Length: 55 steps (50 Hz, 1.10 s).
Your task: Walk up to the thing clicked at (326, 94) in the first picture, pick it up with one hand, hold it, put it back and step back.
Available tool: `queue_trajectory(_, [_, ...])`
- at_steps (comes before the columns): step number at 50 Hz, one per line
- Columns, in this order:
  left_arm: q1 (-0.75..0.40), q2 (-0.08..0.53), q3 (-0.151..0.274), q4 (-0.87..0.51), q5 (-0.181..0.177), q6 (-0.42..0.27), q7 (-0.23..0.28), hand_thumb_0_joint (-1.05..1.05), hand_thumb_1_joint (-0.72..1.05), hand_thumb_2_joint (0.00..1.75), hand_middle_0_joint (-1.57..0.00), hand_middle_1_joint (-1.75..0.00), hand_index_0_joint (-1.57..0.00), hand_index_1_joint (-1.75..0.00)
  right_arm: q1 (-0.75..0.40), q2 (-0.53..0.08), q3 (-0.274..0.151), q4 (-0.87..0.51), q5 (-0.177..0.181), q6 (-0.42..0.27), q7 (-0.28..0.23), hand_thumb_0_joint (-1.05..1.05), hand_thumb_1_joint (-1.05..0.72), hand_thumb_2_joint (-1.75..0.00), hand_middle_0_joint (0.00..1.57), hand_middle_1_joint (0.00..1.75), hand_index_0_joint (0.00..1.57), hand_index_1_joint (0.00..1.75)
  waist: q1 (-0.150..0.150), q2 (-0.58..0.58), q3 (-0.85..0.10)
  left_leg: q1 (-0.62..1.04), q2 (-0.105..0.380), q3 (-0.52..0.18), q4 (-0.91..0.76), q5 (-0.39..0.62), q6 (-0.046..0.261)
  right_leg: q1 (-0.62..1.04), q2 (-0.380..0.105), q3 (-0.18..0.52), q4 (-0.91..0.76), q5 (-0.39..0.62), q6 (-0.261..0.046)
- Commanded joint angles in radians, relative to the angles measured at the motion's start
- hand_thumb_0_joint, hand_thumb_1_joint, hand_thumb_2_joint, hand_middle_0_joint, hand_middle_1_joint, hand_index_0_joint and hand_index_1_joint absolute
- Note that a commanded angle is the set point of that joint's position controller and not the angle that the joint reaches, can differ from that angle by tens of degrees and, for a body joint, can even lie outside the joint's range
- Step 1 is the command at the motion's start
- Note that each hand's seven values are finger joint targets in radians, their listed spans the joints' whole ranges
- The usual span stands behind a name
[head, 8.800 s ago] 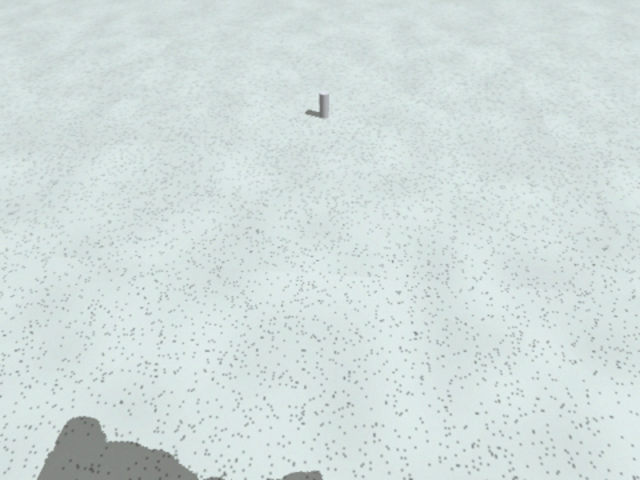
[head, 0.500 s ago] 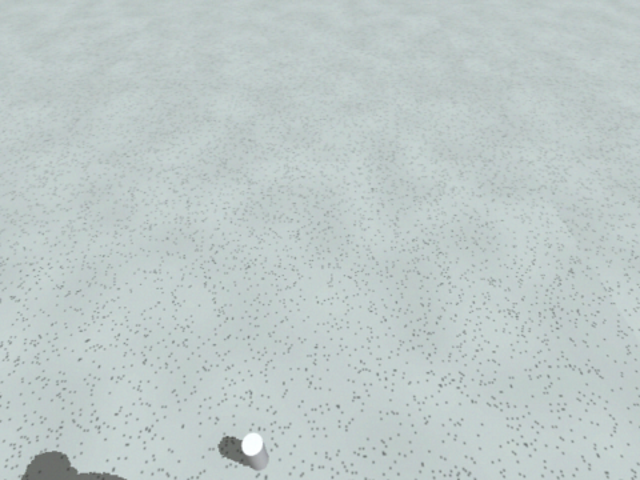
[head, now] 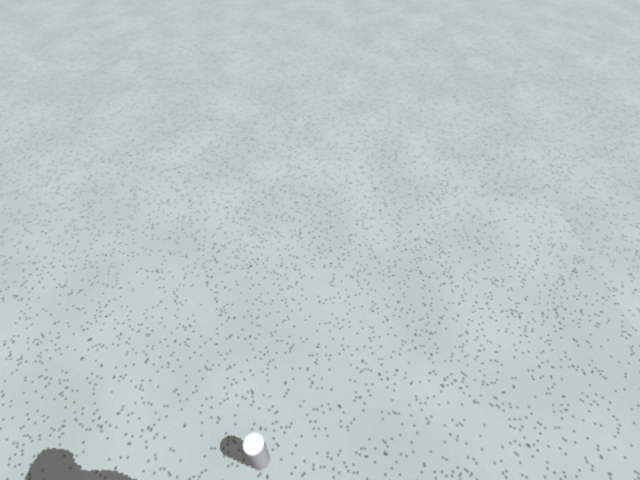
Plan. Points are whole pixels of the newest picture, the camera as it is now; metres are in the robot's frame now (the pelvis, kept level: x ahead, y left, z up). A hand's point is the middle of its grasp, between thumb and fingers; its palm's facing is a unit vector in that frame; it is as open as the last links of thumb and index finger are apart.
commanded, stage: stand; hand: left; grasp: from the side
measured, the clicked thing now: (257, 452) +0.36 +0.20 -0.71
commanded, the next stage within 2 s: go down in 0.60 s
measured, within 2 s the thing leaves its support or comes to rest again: neither
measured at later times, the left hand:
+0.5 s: hand out of the picture +0.08 +0.25 -0.16, palm faces -0.04 -0.94 -0.35, open 7.4 cm
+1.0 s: hand out of the picture +0.16 +0.26 -0.17, palm faces +0.03 -0.94 -0.33, open 12.3 cm
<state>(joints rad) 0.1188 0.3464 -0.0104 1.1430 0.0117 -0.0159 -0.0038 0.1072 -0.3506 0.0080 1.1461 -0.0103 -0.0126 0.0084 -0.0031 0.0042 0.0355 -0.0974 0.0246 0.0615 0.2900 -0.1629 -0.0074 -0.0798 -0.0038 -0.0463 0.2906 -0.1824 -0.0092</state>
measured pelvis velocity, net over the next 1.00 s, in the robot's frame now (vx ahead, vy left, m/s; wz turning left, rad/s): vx -0.01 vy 0.00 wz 0.01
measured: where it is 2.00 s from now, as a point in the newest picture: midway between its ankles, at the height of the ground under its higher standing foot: outside the picture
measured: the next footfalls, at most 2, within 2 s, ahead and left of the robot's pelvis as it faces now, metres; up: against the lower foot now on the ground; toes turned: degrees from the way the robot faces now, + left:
none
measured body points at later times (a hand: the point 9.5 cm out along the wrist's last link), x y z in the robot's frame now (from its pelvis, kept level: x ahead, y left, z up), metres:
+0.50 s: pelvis +0.01 +0.00 +0.00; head +0.01 +0.00 +0.45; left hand +0.08 +0.30 -0.13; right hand +0.08 -0.30 -0.13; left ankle +0.00 +0.12 -0.75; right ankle -0.01 -0.11 -0.75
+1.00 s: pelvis -0.01 +0.00 -0.02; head +0.06 +0.00 +0.42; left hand +0.16 +0.30 -0.14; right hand +0.08 -0.26 -0.15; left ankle +0.00 +0.12 -0.75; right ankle -0.01 -0.11 -0.75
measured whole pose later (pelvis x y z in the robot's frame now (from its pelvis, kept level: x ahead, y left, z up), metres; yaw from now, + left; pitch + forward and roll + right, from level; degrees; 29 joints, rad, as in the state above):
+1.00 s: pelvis -0.01 +0.00 -0.02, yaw +1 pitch +8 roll +0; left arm -0.04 0.34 0.18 1.00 0.08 0.00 -0.04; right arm 0.24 -0.24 -0.02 0.78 0.03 -0.03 -0.02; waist -0.03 -0.01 -0.01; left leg -0.47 0.03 0.04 0.62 -0.29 -0.01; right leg -0.44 -0.01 -0.06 0.62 -0.31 -0.02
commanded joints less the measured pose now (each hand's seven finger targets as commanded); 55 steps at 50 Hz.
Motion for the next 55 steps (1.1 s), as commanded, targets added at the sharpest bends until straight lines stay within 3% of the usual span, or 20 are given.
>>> queue_trajectory(1, [-0.033, 0.217, 0.043, -0.058, -0.004, -0.017, 0.016, 0.00, 0.90, 0.90, -0.20, -0.30, -0.20, -0.30, -0.044, -0.204, -0.037, -0.053, 0.001, -0.019, -0.016, 0.00, -0.90, -0.90, 0.20, 0.30, 0.20, 0.30, 0.001, -0.009, -0.052, 0.029, 0.129, -0.113, -0.037, 0.133, 0.017, -0.020, -0.143, 0.112, -0.055, 0.139, -0.009])
queue_trajectory(4, [-0.041, 0.218, 0.044, -0.061, -0.002, -0.013, 0.016, 0.00, 0.90, 0.90, -0.20, -0.30, -0.20, -0.30, -0.038, -0.208, -0.038, -0.052, 0.000, -0.018, -0.018, 0.00, -0.90, -0.90, 0.20, 0.30, 0.20, 0.30, -0.001, 0.004, -0.053, 0.018, 0.128, -0.114, -0.045, 0.099, 0.017, -0.019, -0.143, 0.114, -0.057, 0.108, -0.012])
queue_trajectory(16, [-0.035, 0.221, 0.043, -0.061, -0.005, -0.021, 0.019, 0.00, 0.90, 0.90, -0.20, -0.30, -0.20, -0.30, -0.031, -0.206, -0.039, -0.057, 0.000, -0.018, -0.018, 0.00, -0.90, -0.90, 0.20, 0.30, 0.20, 0.30, -0.003, -0.024, -0.076, 0.048, 0.133, -0.108, -0.019, 0.209, 0.021, 0.007, -0.148, 0.106, -0.041, 0.246, -0.009])
queue_trajectory(21, [-0.034, 0.214, 0.042, -0.061, -0.005, -0.020, 0.019, 0.00, 0.90, 0.90, -0.20, -0.30, -0.20, -0.30, -0.043, -0.209, -0.040, -0.060, 0.000, -0.016, -0.018, 0.00, -0.90, -0.90, 0.20, 0.30, 0.20, 0.30, 0.000, -0.006, -0.060, 0.038, 0.131, -0.107, -0.027, 0.162, 0.020, -0.003, -0.147, 0.110, -0.056, 0.193, -0.009])
queue_trajectory(29, [-0.033, 0.221, 0.046, -0.066, -0.002, -0.019, 0.018, 0.00, 0.90, 0.90, -0.20, -0.30, -0.20, -0.30, -0.042, -0.209, -0.040, -0.062, 0.001, -0.020, -0.019, 0.00, -0.90, -0.90, 0.20, 0.30, 0.20, 0.30, 0.002, 0.003, -0.079, 0.056, 0.139, -0.107, -0.026, 0.199, 0.021, 0.007, -0.146, 0.107, -0.042, 0.219, -0.013])
queue_trajectory(34, [-0.036, 0.218, 0.047, -0.062, -0.004, -0.017, 0.017, 0.00, 0.90, 0.90, -0.20, -0.30, -0.20, -0.30, -0.045, -0.207, -0.038, -0.062, 0.001, -0.018, -0.019, 0.00, -0.90, -0.90, 0.20, 0.30, 0.20, 0.30, 0.004, -0.003, -0.049, 0.043, 0.136, -0.110, -0.041, 0.155, 0.021, -0.011, -0.144, 0.111, -0.050, 0.167, -0.013])
queue_trajectory(35, [-0.035, 0.221, 0.047, -0.062, -0.003, -0.017, 0.016, 0.00, 0.82, 0.82, -0.25, -0.22, -0.20, -0.22, -0.038, -0.205, -0.038, -0.062, 0.000, -0.019, -0.019, 0.00, -0.92, -0.90, 0.21, 0.30, 0.20, 0.30, 0.002, -0.003, -0.060, 0.044, 0.137, -0.109, -0.039, 0.164, 0.022, 0.000, -0.146, 0.111, -0.050, 0.174, -0.015])
queue_trajectory(36, [-0.386, 0.038, 0.047, -0.413, -0.056, -0.107, 0.031, 0.00, 0.74, 0.74, -0.17, -0.14, -0.12, -0.14, -0.002, -0.044, -0.006, -0.345, 0.070, -0.064, -0.039, 0.00, -0.95, -0.91, 0.20, 0.30, 0.20, 0.30, -0.118, 0.051, 0.047, -0.106, -0.026, 0.004, 0.031, 0.017, 0.023, -0.221, -0.006, 0.038, 0.014, 0.095, -0.006])
queue_trajectory(37, [-0.482, 0.090, 0.066, -0.346, -0.054, -0.093, 0.033, 0.00, 0.66, 0.66, -0.09, -0.06, -0.04, -0.06, 0.052, -0.073, -0.009, -0.294, 0.073, -0.062, -0.047, 0.00, -0.96, -0.92, 0.20, 0.30, 0.20, 0.30, -0.085, 0.004, 0.001, -0.102, -0.023, -0.005, 0.048, 0.002, 0.027, -0.168, -0.006, 0.025, 0.024, 0.062, -0.003])
queue_trajectory(38, [-0.287, 0.168, 0.123, -0.143, -0.033, -0.043, 0.037, 0.00, 0.58, 0.58, -0.01, -0.04, -0.01, -0.03, 0.087, -0.102, -0.022, -0.279, 0.071, -0.048, -0.052, 0.00, -0.97, -0.92, 0.20, 0.30, 0.20, 0.30, -0.066, -0.031, 0.019, -0.139, -0.030, -0.006, 0.067, -0.020, 0.031, -0.185, 0.000, 0.013, 0.031, 0.023, -0.009])
queue_trajectory(39, [-0.226, 0.191, 0.147, -0.117, -0.024, -0.032, 0.023, 0.00, 0.50, 0.50, -0.01, -0.07, -0.01, -0.06, 0.091, -0.103, -0.034, -0.312, 0.070, -0.039, -0.051, 0.00, -0.95, -0.92, 0.20, 0.30, 0.20, 0.30, -0.035, -0.051, 0.006, -0.171, -0.024, -0.006, 0.103, -0.005, 0.030, -0.195, 0.002, 0.007, 0.059, 0.017, -0.007])
queue_trajectory(41, [-0.310, 0.280, 0.201, -0.179, 0.011, -0.045, 0.007, 0.00, 0.34, 0.34, 0.00, -0.08, -0.01, -0.07, 0.125, -0.102, -0.062, -0.346, 0.057, -0.047, -0.061, 0.00, -0.95, -0.91, 0.20, 0.30, 0.20, 0.30, -0.020, -0.038, -0.160, -0.173, -0.026, -0.016, 0.167, 0.063, 0.031, -0.181, -0.007, 0.020, 0.134, 0.097, -0.006])
queue_trajectory(43, [-0.157, 0.234, 0.211, -0.081, 0.057, -0.027, -0.022, 0.00, 0.25, 0.24, -0.01, -0.09, -0.02, -0.08, 0.161, -0.093, -0.080, -0.382, 0.038, -0.050, -0.051, 0.00, -0.94, -0.91, 0.20, 0.30, 0.20, 0.30, -0.013, -0.052, -0.236, -0.236, -0.035, -0.024, 0.247, 0.105, 0.029, -0.192, -0.010, 0.018, 0.215, 0.143, -0.007])
queue_trajectory(45, [-0.075, 0.256, 0.266, -0.148, 0.074, -0.020, -0.030, 0.00, 0.15, 0.20, -0.03, -0.09, -0.04, -0.08, 0.172, -0.084, -0.094, -0.430, 0.037, -0.051, -0.047, 0.00, -0.92, -0.90, 0.20, 0.30, 0.20, 0.30, 0.038, -0.007, -0.342, -0.247, -0.046, -0.024, 0.282, 0.162, 0.022, -0.147, -0.013, 0.022, 0.262, 0.193, -0.011])
queue_trajectory(48, [-0.116, 0.223, 0.258, -0.228, 0.066, 0.014, -0.025, 0.00, -0.03, 0.13, -0.06, -0.09, -0.06, -0.08, 0.142, -0.073, -0.089, -0.484, 0.038, -0.049, -0.044, 0.00, -0.90, -0.90, 0.20, 0.30, 0.20, 0.30, 0.027, 0.058, -0.288, -0.288, -0.044, -0.028, 0.310, 0.117, 0.012, -0.243, -0.007, 0.020, 0.286, 0.123, -0.017])
queue_trajectory(49, [-0.128, 0.206, 0.248, -0.240, 0.065, 0.026, -0.027, 0.00, -0.09, 0.12, -0.06, -0.09, -0.06, -0.08, 0.133, -0.073, -0.088, -0.501, 0.038, -0.051, -0.044, 0.00, -0.89, -0.90, 0.20, 0.30, 0.20, 0.30, 0.007, 0.037, -0.273, -0.298, -0.035, -0.035, 0.329, 0.103, 0.014, -0.286, 0.001, 0.014, 0.304, 0.101, -0.017])
queue_trajectory(52, [-0.065, 0.224, 0.278, -0.287, 0.060, 0.045, -0.036, 0.00, -0.21, 0.12, -0.06, -0.09, -0.06, -0.08, 0.123, -0.068, -0.094, -0.549, 0.041, -0.060, -0.044, 0.00, -0.87, -0.89, 0.20, 0.30, 0.20, 0.30, 0.009, 0.010, -0.255, -0.379, -0.029, -0.041, 0.385, 0.032, 0.016, -0.360, 0.003, 0.009, 0.353, 0.020, -0.019])
queue_trajectory(54, [-0.072, 0.194, 0.257, -0.353, 0.048, 0.047, -0.052, 0.00, -0.31, 0.11, -0.06, -0.10, -0.06, -0.10, 0.118, -0.062, -0.093, -0.573, 0.041, -0.071, -0.044, 0.00, -0.87, -0.89, 0.20, 0.30, 0.20, 0.30, -0.009, -0.005, -0.242, -0.424, -0.025, -0.046, 0.419, -0.020, 0.019, -0.416, 0.004, 0.008, 0.386, -0.032, -0.018])
queue_trajectory(55, [-0.050, 0.194, 0.268, -0.368, 0.043, 0.050, -0.060, 0.00, -0.35, 0.08, -0.07, -0.09, -0.07, -0.09, 0.133, -0.066, -0.095, -0.576, 0.040, -0.077, -0.044, 0.00, -0.87, -0.89, 0.20, 0.30, 0.20, 0.30, -0.010, 0.001, -0.244, -0.439, -0.021, -0.048, 0.435, -0.045, 0.020, -0.442, 0.005, 0.009, 0.408, -0.054, -0.017])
